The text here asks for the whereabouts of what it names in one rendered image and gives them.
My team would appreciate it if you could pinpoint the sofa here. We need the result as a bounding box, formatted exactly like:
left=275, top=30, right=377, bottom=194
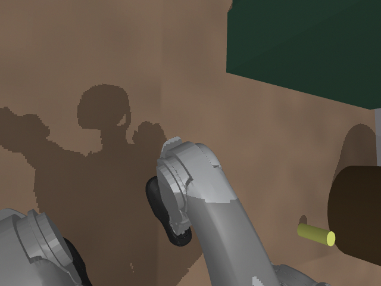
left=226, top=0, right=381, bottom=110

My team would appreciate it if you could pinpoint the right robot foot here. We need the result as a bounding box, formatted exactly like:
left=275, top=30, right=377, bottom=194
left=145, top=176, right=192, bottom=247

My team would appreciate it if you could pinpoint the right robot hand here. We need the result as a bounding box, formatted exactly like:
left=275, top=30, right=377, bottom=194
left=271, top=262, right=318, bottom=286

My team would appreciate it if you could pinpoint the left robot foot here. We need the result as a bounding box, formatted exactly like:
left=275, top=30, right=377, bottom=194
left=63, top=237, right=93, bottom=286

